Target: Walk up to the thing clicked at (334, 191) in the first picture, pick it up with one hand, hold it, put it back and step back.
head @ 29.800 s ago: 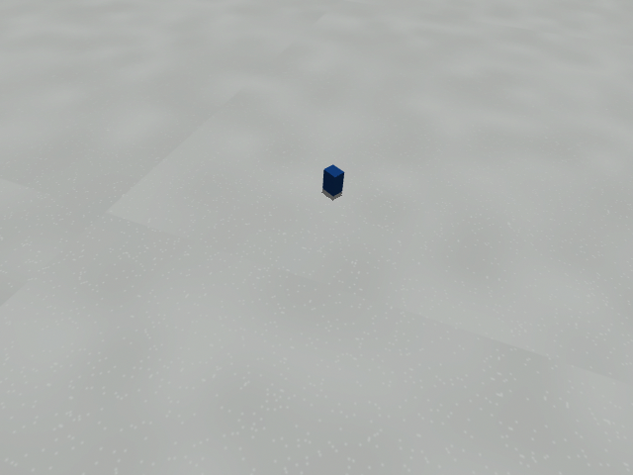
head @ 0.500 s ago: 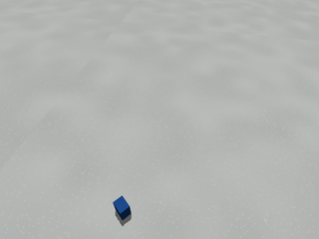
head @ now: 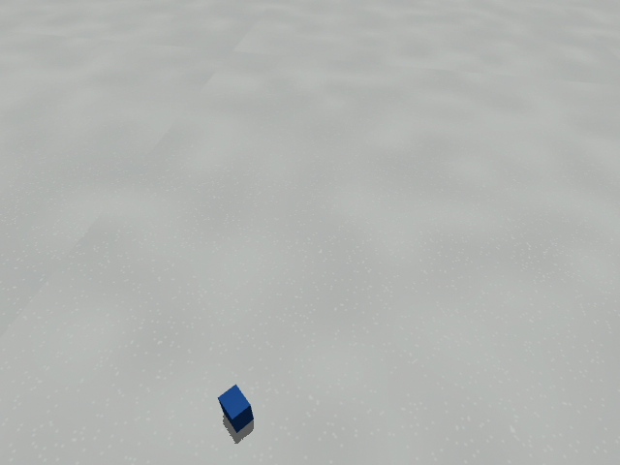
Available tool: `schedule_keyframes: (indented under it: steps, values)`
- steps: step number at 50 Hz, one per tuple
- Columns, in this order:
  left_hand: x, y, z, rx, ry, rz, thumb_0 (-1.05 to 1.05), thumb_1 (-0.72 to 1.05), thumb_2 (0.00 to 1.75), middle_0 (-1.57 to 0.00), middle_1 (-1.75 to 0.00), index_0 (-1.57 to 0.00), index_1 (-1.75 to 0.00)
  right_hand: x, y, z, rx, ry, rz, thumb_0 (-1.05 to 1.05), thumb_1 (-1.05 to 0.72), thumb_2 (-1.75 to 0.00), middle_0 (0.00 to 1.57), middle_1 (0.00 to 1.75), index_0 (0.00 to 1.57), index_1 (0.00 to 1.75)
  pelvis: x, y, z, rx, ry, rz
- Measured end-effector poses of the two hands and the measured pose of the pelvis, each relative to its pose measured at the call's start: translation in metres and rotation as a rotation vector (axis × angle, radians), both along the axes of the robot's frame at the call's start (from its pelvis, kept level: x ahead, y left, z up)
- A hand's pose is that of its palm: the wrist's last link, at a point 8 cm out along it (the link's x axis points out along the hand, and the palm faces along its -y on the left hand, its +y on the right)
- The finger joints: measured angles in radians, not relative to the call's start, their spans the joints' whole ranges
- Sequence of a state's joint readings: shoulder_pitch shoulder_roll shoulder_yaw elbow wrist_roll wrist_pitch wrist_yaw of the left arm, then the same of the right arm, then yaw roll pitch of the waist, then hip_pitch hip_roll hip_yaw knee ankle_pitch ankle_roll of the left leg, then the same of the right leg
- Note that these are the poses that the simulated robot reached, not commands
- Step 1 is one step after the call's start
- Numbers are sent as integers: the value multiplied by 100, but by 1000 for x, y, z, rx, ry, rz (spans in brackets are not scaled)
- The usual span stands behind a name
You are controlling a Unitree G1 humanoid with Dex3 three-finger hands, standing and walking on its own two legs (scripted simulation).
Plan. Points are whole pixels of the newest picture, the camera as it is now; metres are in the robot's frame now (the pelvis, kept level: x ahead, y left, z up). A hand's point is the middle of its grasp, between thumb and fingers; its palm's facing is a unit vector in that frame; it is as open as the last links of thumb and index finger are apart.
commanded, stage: stand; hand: left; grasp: from the side
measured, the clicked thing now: (236, 408) +0.45 +0.21 -0.72
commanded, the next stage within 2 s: step back in 1.14 s
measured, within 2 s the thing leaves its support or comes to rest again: neither
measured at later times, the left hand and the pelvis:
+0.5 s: hand out of the picture +0.07 +0.24 -0.16, palm faces -0.02 -0.94 -0.34, open 7.4 cm; pelvis +0.01 +0.00 +0.00, yaw +0 degrees
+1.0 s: hand out of the picture +0.10 +0.25 -0.16, palm faces -0.02 -0.94 -0.33, open 7.4 cm; pelvis +0.02 +0.00 +0.00, yaw -1 degrees
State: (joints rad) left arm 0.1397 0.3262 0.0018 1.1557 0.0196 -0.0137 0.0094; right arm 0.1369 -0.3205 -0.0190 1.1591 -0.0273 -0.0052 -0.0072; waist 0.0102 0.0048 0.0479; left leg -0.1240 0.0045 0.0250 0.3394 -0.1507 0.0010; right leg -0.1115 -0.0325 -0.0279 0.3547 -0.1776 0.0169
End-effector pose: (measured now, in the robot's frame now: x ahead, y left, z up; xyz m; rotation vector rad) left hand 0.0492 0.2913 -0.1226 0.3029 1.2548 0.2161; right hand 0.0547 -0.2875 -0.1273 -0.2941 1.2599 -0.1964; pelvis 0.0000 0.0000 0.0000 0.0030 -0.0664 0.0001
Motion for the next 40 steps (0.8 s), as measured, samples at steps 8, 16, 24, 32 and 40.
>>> schedule_keyframes:
  steps: [8, 16, 24, 32, 40]
  values:
    - [5, -2, 1, -4, 1, -7, 1, 90, 90, -20, -30, -20, -30, -3, -2, 0, 1, 10, -4, 1, -90, -90, 20, 30, 21, 29, 0, -1, 1, 0, 4, -3]
    - [9, -2, 1, -3, 5, -13, 1, 90, 90, -20, -30, -20, -30, -2, -3, 0, 4, 16, -8, 1, -90, -90, 20, 30, 21, 29, 3, -2, 1, 0, 12, -5]
    - [15, -2, 1, -5, 16, -13, 1, 90, 90, -20, -30, -20, -30, 2, -4, 0, 2, 29, -8, 1, -90, -90, 20, 30, 21, 29, 9, -2, 1, 0, 23, -6]
    - [27, -3, 1, -6, 10, -16, 1, 90, 90, -20, -30, -20, -30, 13, -5, 2, -3, 19, -7, 1, -90, -90, 20, 30, 21, 29, 17, -2, 2, -1, 25, -8]
    - [41, -3, 3, -9, -20, -22, 1, 90, 90, -20, -30, -20, -30, 27, -6, 5, -11, -12, -2, 1, -90, -90, 20, 30, 21, 29, 21, -2, 2, -1, 23, -10]
